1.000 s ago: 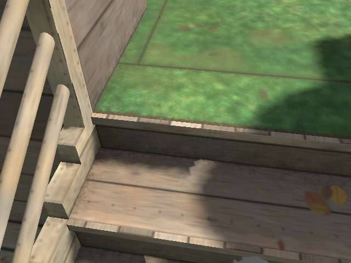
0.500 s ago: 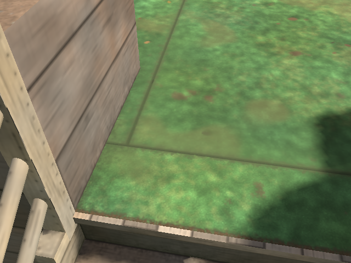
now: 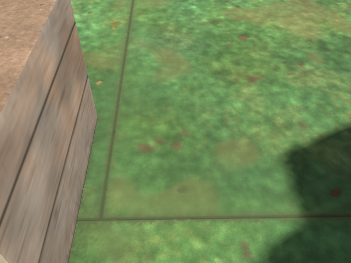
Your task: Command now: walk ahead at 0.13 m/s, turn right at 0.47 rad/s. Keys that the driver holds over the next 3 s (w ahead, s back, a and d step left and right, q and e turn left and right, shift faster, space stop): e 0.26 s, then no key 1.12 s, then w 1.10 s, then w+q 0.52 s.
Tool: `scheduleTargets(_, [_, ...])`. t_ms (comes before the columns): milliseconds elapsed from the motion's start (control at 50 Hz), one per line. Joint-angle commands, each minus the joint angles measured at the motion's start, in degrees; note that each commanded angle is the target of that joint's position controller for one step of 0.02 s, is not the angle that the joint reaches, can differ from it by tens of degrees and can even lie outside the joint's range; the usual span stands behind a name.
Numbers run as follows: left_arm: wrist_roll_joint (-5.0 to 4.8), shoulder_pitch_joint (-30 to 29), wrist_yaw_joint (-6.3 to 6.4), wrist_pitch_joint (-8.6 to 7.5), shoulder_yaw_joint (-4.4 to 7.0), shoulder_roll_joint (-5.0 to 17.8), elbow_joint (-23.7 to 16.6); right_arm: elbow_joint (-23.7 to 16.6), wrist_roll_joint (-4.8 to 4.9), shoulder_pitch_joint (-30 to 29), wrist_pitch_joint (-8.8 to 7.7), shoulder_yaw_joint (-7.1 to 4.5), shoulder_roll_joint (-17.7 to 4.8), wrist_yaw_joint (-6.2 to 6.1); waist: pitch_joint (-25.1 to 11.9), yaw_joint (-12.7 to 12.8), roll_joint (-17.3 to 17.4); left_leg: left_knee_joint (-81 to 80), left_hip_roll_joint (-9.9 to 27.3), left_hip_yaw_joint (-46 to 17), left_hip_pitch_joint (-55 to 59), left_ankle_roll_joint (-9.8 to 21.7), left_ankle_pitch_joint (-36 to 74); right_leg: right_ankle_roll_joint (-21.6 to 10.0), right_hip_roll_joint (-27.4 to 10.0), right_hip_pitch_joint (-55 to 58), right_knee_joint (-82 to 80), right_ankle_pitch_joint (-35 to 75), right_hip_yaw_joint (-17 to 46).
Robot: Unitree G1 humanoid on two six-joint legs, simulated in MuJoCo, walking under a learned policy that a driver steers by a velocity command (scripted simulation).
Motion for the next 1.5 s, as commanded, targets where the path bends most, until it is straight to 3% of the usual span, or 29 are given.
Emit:
scheduleTargets(20, [-0.67,0.73,-0.88,1.43,-2.26,-3.42,-4.84,-4.08,-1.90,-5.38,-1.15,-2.08,-6.96,0.48,-1.98,1.71,2.27,-26.18,16.57,-13.36,7.15,11.66,19.88,-0.82,-2.83,-2.60,10.34,-1.97,0.45])
scheduleTargets(80, [1.10,3.44,-1.28,2.91,-0.99,0.83,-5.23,-5.99,-2.68,-5.37,-2.45,-0.79,-5.15,0.42,0.86,3.41,2.43,-29.00,16.45,-9.00,9.49,11.78,20.85,-2.42,-1.58,-4.87,16.06,6.95,3.65])
scheduleTargets(120, [0.95,3.33,-0.72,2.88,0.00,3.91,-6.81,-9.52,-2.13,-10.64,-3.53,-0.79,-6.25,0.83,0.12,4.65,3.01,-28.44,13.60,-4.03,9.27,9.36,17.95,-1.38,-1.29,-0.37,14.99,8.36,2.43])
scheduleTargets(180, [4.74,1.05,-1.69,3.06,-0.37,3.88,-8.20,-12.87,-0.15,-13.51,-3.93,-0.50,-7.01,-1.56,-1.81,5.44,4.13,-26.39,8.86,3.13,14.71,3.00,13.54,0.94,-4.06,10.75,-14.04,5.60,-4.86])
scheduleTargets(200, [4.37,-3.50,-2.16,2.27,-0.58,3.25,-9.80,-13.85,1.70,-12.94,-4.17,-0.57,-8.01,-2.14,-1.54,3.72,7.41,-26.08,8.06,2.14,16.80,2.08,10.65,3.19,-3.97,14.64,-27.58,-0.67,-7.20])
scheduleTargets(240, [2.77,-3.71,-2.28,1.00,-1.64,0.73,-11.82,-12.34,0.84,-6.47,-3.85,-3.12,-12.65,-2.49,2.42,0.87,13.07,-25.15,16.08,-2.81,26.90,4.73,12.42,4.43,-3.75,13.83,-42.92,-9.58,-6.79])
scheduleTargets(280, [2.65,4.77,-2.05,-0.54,-0.87,0.71,-10.61,-12.72,-0.27,-8.43,-3.29,-2.76,-12.41,-2.77,3.49,3.70,7.51,-20.04,21.43,-7.12,24.44,5.78,15.17,1.63,-1.10,24.33,-58.19,9.83,-8.27])
scheduleTargets(300, [2.82,6.45,-0.61,-2.46,1.55,4.47,-9.92,-11.47,0.16,-5.22,-2.84,-1.89,-8.96,-2.85,0.63,3.88,2.49,-10.63,17.24,-4.87,21.98,2.37,7.11,-2.35,3.30,33.09,-65.78,12.75,-9.23])
scheduleTargets(320, [4.15,6.43,1.21,-3.81,3.74,10.20,-9.89,-11.27,0.65,-1.00,-2.22,-0.78,-3.30,-1.57,-1.24,1.34,-8.24,3.51,9.17,0.94,15.58,-3.11,-4.76,-9.76,0.48,39.86,-65.64,41.10,-2.61])
scheduleTargets(340, [1.85,9.01,3.04,-5.22,6.03,19.13,-12.60,-16.01,1.88,2.48,-2.69,0.65,0.35,-2.42,-10.40,0.81,-22.38,14.55,-1.20,-1.22,-1.18,-8.05,-22.01,-26.90,-16.00,55.72,-68.84,57.32,19.73])
scheduleTargets(360, [2.48,12.66,2.93,-6.26,6.05,16.80,-10.60,-17.73,3.29,-8.93,-3.27,-0.04,-4.69,-1.77,-7.48,8.00,-14.34,25.97,-3.46,-9.09,-9.07,-8.42,-21.63,-24.44,-15.73,54.80,-72.32,38.28,24.17])
scheduleTargets(380, [2.56,12.14,2.49,-5.93,5.31,13.35,-9.48,-18.30,3.60,-15.29,-2.64,0.16,-4.58,-1.11,-4.67,10.18,-11.60,41.75,-2.89,-13.87,-13.92,-6.39,-18.79,-20.31,-13.63,50.16,-70.32,29.78,19.45])
scheduleTargets(420, [1.04,1.08,2.60,-3.02,2.40,6.25,-14.17,-15.44,3.11,-11.80,-2.14,-1.81,-9.26,-1.84,-0.18,5.22,-1.65,46.84,0.36,-19.19,-13.03,-4.00,-12.09,-17.92,-12.26,39.61,-70.19,22.69,12.98])
scheduleTargets(480, [1.48,-3.81,4.20,-0.92,-0.17,2.23,-17.26,-16.37,1.62,-8.66,-1.22,-0.19,-5.29,-2.10,-0.51,0.90,1.24,41.48,1.19,-21.58,-9.75,-4.68,-7.89,-16.82,-11.70,35.11,-71.87,9.55,14.45])
scheduleTargets(520, [1.36,-6.45,4.58,-2.15,-0.96,1.89,-20.34,-13.02,1.59,-2.98,-0.27,-0.20,-6.00,-0.40,-0.07,0.46,0.67,34.27,1.12,-17.99,-3.85,-7.42,-5.72,-16.08,-9.79,32.94,-73.65,10.18,9.57])
scheduleTargets(560, [0.82,-11.24,4.49,-3.38,-1.11,4.56,-22.19,-13.03,1.60,-2.03,0.04,0.04,-5.53,1.18,0.31,-1.26,0.39,18.18,0.58,-12.51,9.02,-9.43,-8.29,-12.31,-4.99,25.12,-71.47,16.14,2.00])
scheduleTargets(600, [1.06,-9.45,3.56,-2.61,-0.29,7.36,-20.61,-13.52,3.05,-2.27,0.00,0.48,-4.92,2.81,0.95,0.32,-0.24,-0.39,-0.93,-9.04,14.68,-8.24,-6.30,-13.31,-4.68,26.82,-67.12,19.94,1.22])
scheduleTargets(640, [0.95,-1.81,1.10,-1.54,0.12,7.44,-16.62,-13.61,4.86,-1.90,-1.20,0.63,-5.50,2.06,-0.85,3.34,-1.51,-15.18,-3.35,-6.75,17.39,-5.37,5.63,-16.67,-7.71,33.38,-64.35,21.82,5.37])
scheduleTargets(660, [0.82,1.49,0.37,-1.24,-0.59,4.24,-14.55,-13.55,4.61,0.30,-2.35,0.76,-6.34,0.99,-3.26,3.11,-0.14,-19.59,0.29,-12.59,21.39,-1.53,15.00,-12.88,-6.81,33.71,-59.87,20.29,5.11])
scheduleTargets(680, [1.20,7.96,0.02,-1.42,-2.06,-2.37,-14.04,-15.37,4.80,-5.39,-3.81,1.23,-9.96,0.80,-7.02,10.12,9.65,-17.83,7.70,-21.74,25.48,8.69,43.26,-5.28,-0.14,30.96,-52.97,11.18,-2.93])
scheduleTargets(700, [0.72,8.82,-0.84,-1.78,-2.31,-1.18,-13.99,-18.40,5.23,-17.85,-3.94,4.16,-2.75,3.03,-5.97,14.64,9.55,-15.45,9.63,-25.66,19.91,9.90,35.67,0.96,-0.11,33.28,-59.94,5.31,-4.58])
scheduleTargets(720, [0.07,2.53,-1.43,-1.50,-2.20,0.34,-15.03,-18.15,3.65,-15.85,-3.12,4.48,0.22,3.70,-3.07,10.60,2.39,-15.84,6.62,-21.89,15.43,4.79,22.87,3.17,-0.27,36.80,-61.98,6.52,-5.32])
scheduleTargets(780, [0.83,-3.77,-0.81,-0.38,-0.72,2.74,-16.60,-12.66,3.27,-5.32,-2.73,2.70,-4.38,4.44,0.08,5.63,6.47,-16.39,4.58,-19.02,22.07,0.70,22.39,1.29,1.19,30.49,-61.83,9.83,-6.86])
scheduleTargets(880, [0.34,-5.85,0.11,-0.92,-1.40,0.56,-15.83,-11.07,2.45,-1.35,-2.53,2.82,-2.96,4.06,-0.10,3.44,5.97,-15.24,4.69,-18.26,25.15,0.85,23.49,1.08,0.35,28.22,-61.44,9.18,-6.32])
scheduleTargets(1060, [1.22,-4.85,-0.43,-0.90,-1.41,0.12,-13.61,-10.71,2.71,-3.44,-2.72,3.19,-1.02,3.42,1.18,4.47,4.48,-17.69,3.60,-18.56,23.38,0.34,15.33,1.88,-0.90,28.66,-62.26,7.81,-6.45])
scheduleTargets(1400, [1.10,-3.69,-0.77,-2.02,-1.49,0.58,-10.14,-9.53,2.85,-1.55,-2.06,1.81,-2.72,3.01,2.63,3.65,3.83,-19.96,2.56,-18.25,20.91,3.08,6.15,0.37,-1.13,29.93,-62.64,4.00,-8.36])
scheduleTargets(1440, [2.16,-3.40,-0.03,-1.73,-0.28,2.79,-10.18,-7.74,1.33,3.08,-1.39,0.05,-6.88,2.18,5.77,1.06,7.44,-26.64,5.96,-23.28,20.01,8.07,-12.32,-0.16,1.22,26.39,-57.33,-7.62,-11.42])
scheduleTargets(1480, [3.61,-4.10,1.48,-1.94,0.41,3.82,-11.46,-6.00,-0.18,7.10,-0.96,-1.69,-11.31,-0.31,7.84,-1.78,11.94,-34.09,15.41,-36.97,24.16,15.60,-24.59,-1.99,1.54,17.43,-45.81,-8.73,-11.05])
scheduleTargets(1500, [3.53,-5.20,2.15,-1.75,0.07,3.02,-12.30,-5.82,-0.52,6.31,-1.33,-1.44,-11.45,-1.68,9.15,-2.05,12.62,-36.74,19.60,-41.88,23.88,17.16,-24.56,-3.14,-0.65,13.32,-39.26,-8.03,-6.76])
Next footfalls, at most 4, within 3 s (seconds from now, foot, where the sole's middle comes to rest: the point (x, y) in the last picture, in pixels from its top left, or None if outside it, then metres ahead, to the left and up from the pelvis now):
0.30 right None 0.10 -0.18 -0.73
0.66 left None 0.11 0.05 -0.73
2.04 left None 0.46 -0.09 -0.57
2.54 right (286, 207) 0.64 -0.40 -0.57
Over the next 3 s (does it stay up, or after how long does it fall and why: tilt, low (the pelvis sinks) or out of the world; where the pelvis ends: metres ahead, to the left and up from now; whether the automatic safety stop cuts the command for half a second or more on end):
stays up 0.75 -0.31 0.20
